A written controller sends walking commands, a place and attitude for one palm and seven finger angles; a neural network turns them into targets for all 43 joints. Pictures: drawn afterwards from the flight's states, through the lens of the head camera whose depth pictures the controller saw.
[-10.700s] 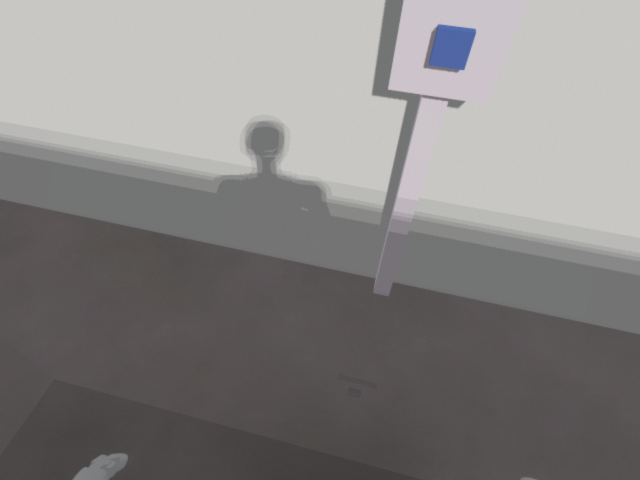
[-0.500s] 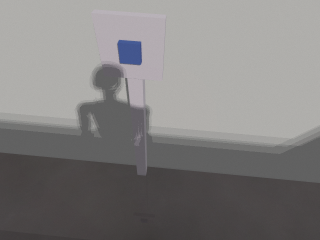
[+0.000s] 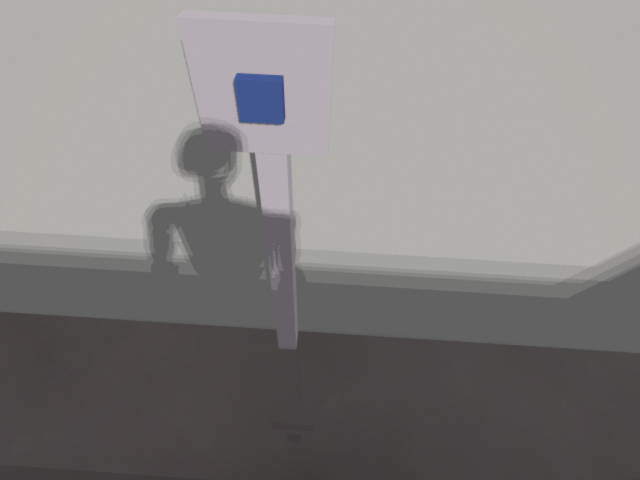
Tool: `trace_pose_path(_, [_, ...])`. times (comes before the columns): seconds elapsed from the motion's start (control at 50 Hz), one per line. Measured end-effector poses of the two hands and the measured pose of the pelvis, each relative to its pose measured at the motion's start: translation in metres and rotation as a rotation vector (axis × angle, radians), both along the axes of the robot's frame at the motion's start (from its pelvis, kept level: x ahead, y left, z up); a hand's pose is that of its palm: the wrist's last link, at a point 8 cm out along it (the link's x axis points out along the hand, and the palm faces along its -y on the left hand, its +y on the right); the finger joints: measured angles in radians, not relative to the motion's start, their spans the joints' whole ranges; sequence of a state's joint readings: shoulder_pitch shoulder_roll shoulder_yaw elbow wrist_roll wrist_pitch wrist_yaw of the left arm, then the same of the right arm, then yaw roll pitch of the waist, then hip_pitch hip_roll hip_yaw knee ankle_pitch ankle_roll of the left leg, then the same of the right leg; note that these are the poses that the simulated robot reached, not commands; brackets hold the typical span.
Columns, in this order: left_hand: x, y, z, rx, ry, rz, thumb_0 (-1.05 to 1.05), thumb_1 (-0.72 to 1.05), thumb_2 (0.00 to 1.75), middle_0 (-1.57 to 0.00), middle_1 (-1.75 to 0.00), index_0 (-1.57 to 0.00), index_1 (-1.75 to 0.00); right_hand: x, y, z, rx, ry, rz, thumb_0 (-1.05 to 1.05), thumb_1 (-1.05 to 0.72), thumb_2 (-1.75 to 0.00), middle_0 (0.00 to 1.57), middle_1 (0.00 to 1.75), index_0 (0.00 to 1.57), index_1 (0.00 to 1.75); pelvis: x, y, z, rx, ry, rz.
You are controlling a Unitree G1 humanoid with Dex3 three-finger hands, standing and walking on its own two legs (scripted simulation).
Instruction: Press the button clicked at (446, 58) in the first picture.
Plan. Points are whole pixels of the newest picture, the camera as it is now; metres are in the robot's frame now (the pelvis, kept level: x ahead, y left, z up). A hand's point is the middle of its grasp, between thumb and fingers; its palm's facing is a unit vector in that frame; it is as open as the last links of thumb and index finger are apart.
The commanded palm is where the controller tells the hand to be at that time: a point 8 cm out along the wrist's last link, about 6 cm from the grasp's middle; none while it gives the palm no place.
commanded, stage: come to a stop and stand still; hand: left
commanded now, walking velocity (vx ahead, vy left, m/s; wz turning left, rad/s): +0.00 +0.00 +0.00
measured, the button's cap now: (261, 98) +0.61 +0.13 +0.17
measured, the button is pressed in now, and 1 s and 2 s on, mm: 0 0 0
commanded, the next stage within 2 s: look again from close up in 0.68 s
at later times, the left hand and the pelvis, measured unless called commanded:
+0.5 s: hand out of the picture -0.04 +0.22 -0.16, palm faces -0.01 -0.96 -0.27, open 16.2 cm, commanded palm none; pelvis -0.03 +0.00 +0.01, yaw +0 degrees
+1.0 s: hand out of the picture -0.10 +0.17 -0.16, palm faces +0.03 -0.98 -0.21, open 16.2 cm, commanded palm none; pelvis -0.04 -0.01 +0.01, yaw +0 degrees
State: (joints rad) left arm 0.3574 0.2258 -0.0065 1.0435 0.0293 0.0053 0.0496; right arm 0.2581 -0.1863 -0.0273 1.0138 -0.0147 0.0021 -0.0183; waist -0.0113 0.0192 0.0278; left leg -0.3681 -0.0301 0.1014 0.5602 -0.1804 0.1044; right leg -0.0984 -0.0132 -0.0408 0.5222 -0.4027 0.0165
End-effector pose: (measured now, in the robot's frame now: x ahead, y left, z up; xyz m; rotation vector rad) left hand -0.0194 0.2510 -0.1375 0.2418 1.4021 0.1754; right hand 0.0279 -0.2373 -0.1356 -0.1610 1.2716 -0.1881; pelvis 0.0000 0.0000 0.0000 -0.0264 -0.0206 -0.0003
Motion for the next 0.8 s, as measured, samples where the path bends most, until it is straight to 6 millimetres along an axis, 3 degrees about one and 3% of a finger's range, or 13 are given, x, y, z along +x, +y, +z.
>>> trace_pose_path(0.14, [0.015,0.03,0.013,0.06,-0.078,0.006,-0.03,-0.49,0.3,-0.15,-0.3,-0.15,-0.3,0.034,-0.011,0.011,-0.032,-0.091,0.044,0.0,-0.9,-0.9,0.2,0.3,0.2,0.3,-0.007,0.006,0.003,0.007,-0.008,-0.005])
trace_pose_path(0.28, [0.013,0.034,0.016,0.059,-0.096,-0.009,-0.02,-0.49,0.3,-0.15,-0.3,-0.15,-0.3,0.04,-0.023,0.023,-0.062,-0.122,0.061,0.0,-0.9,-0.9,0.2,0.3,0.2,0.3,-0.015,0.007,0.006,0.011,-0.011,-0.006])
trace_pose_path(0.5, [-0.026,0.014,0.009,0.003,-0.021,0.011,0.0,-0.48,0.3,-0.15,-0.3,-0.15,-0.3,0.004,-0.029,0.023,-0.065,-0.037,0.046,0.0,-0.9,-0.9,0.2,0.3,0.2,0.3,-0.026,0.003,0.009,0.009,-0.012,0.0])
trace_pose_path(0.8, [-0.071,-0.02,0.003,-0.056,0.068,0.046,0.0,-0.47,0.3,-0.15,-0.3,-0.16,-0.3,-0.052,-0.01,0.009,-0.001,0.079,-0.006,0.0,-0.9,-0.9,0.2,0.3,0.2,0.3,-0.037,-0.003,0.01,0.004,-0.018,0.001])
